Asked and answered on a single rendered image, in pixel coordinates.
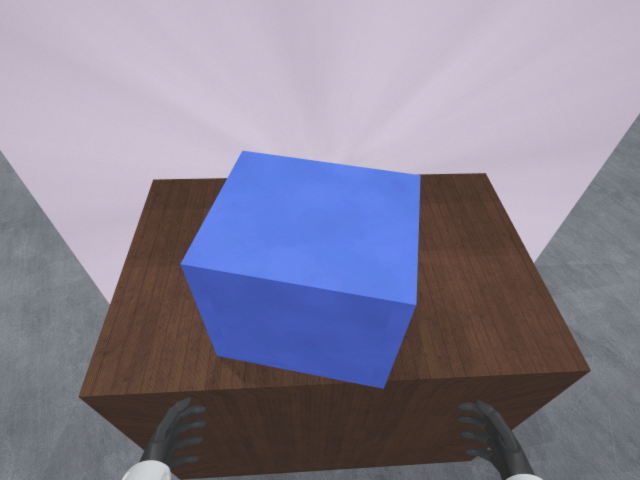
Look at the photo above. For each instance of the carton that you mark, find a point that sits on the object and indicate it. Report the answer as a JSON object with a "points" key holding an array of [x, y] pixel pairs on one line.
{"points": [[309, 266]]}

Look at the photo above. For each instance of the robot right hand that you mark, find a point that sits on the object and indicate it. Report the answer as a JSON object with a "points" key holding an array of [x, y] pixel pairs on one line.
{"points": [[506, 453]]}

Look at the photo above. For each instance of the robot left hand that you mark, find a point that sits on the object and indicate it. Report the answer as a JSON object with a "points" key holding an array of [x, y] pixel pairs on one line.
{"points": [[162, 445]]}

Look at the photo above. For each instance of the pedestal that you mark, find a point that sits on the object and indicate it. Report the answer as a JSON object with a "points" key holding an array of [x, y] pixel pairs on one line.
{"points": [[484, 327]]}

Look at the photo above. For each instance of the left robot forearm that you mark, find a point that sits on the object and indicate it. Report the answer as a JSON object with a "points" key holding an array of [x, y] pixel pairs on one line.
{"points": [[148, 470]]}

